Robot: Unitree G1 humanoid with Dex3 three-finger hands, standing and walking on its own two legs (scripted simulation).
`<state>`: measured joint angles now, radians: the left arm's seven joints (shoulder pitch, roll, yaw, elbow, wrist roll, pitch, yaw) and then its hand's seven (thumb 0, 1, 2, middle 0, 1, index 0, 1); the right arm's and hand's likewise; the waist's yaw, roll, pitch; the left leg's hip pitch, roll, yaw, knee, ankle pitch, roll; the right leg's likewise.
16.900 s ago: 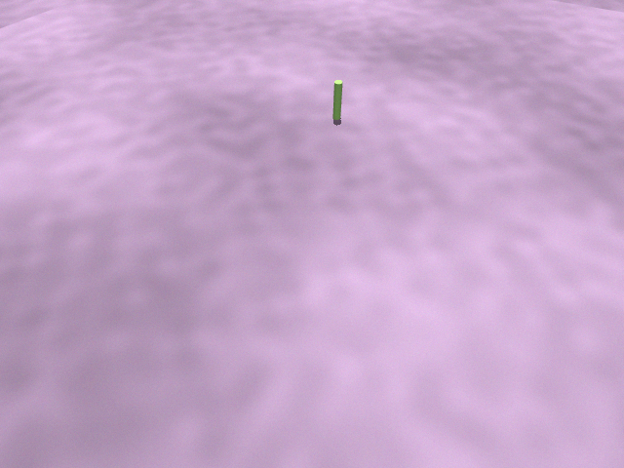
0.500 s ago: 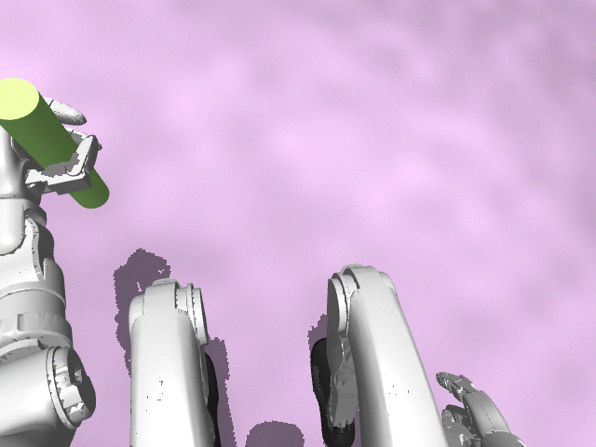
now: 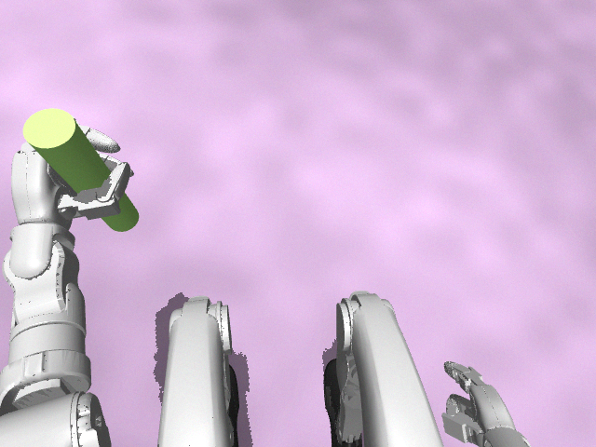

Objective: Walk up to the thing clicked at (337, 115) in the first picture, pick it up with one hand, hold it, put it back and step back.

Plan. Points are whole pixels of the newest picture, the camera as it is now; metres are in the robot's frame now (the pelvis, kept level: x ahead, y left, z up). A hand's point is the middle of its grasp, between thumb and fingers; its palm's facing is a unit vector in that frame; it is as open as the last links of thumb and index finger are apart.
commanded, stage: lift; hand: left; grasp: from the side
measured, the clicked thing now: (94, 183) +0.44 +0.25 +0.00
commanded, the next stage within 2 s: hold in 1.46 s
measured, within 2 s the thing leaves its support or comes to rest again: neither
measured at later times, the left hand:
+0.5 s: hand (7, 111) +0.39 +0.23 +0.20, palm faces +0.14 -0.99 -0.03, open 5.7 cm
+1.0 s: hand out of the picture +0.38 +0.21 +0.28, palm faces +0.12 -0.99 -0.02, open 5.7 cm
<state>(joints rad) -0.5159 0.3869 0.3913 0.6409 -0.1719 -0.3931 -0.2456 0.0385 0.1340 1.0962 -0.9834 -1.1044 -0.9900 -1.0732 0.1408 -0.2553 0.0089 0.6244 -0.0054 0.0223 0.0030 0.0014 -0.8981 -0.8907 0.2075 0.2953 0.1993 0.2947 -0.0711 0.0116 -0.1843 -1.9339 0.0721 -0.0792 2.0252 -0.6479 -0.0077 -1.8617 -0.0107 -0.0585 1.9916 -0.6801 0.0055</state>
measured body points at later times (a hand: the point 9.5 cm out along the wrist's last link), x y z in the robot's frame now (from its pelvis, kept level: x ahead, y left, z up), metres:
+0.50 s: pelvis +0.03 +0.01 +0.15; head +0.14 +0.03 +0.59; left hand +0.38 +0.28 +0.20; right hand +0.20 -0.24 +0.05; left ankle +0.09 +0.13 -0.42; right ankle +0.09 -0.13 -0.42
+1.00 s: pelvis +0.05 +0.01 +0.23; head +0.12 +0.03 +0.68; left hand +0.37 +0.26 +0.28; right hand +0.20 -0.23 +0.13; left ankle +0.09 +0.13 -0.42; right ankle +0.09 -0.13 -0.42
